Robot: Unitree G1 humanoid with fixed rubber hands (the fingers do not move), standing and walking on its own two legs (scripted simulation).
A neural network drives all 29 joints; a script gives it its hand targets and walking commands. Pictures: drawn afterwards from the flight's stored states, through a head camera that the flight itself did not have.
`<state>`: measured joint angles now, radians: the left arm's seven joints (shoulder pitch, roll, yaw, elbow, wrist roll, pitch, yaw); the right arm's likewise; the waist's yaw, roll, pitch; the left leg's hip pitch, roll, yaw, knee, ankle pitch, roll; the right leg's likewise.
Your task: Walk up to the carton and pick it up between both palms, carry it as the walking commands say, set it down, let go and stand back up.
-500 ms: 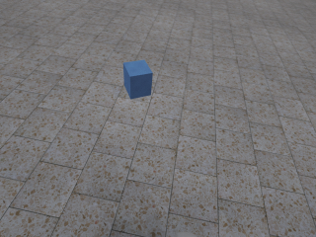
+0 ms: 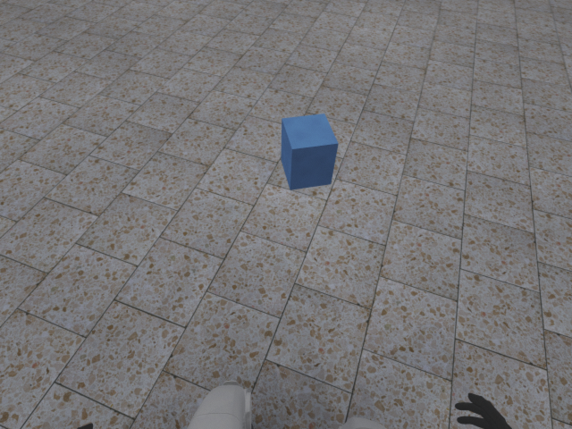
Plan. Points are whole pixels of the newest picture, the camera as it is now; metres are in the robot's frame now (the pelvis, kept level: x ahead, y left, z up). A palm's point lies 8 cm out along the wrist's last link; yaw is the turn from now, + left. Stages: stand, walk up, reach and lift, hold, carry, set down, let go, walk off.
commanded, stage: walk up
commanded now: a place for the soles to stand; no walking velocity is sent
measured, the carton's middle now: (307, 152) +1.30 -0.12 -0.62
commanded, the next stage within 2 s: none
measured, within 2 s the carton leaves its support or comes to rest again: neither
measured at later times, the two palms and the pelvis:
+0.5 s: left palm (99, 325) +0.29 +0.32 -0.12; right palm (492, 366) +0.22 -0.34 -0.13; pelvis +0.21 -0.01 -0.03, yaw -3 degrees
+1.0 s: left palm (129, 242) +0.47 +0.32 -0.13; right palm (455, 253) +0.43 -0.33 -0.10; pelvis +0.38 +0.00 -0.02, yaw -5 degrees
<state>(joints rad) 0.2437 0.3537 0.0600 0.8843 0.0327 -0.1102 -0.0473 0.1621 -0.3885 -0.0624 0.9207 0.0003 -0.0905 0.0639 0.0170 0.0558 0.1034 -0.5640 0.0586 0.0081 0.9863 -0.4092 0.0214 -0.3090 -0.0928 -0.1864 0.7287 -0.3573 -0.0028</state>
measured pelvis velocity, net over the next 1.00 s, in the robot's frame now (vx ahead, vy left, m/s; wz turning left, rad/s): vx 0.38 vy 0.00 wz -0.08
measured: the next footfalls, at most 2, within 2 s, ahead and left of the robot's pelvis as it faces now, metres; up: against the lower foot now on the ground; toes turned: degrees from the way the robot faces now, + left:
left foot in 0.08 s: +0.22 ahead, +0.13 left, +0.00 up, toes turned +5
right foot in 0.42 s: +0.31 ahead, -0.14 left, +0.00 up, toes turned -10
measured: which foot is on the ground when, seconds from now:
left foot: up 0.00-0.06, down 0.08-0.46, up 0.48-0.70, down 0.72-1.00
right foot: down 0.00-0.10, up 0.12-0.40, down 0.42-0.74, up 0.76-1.00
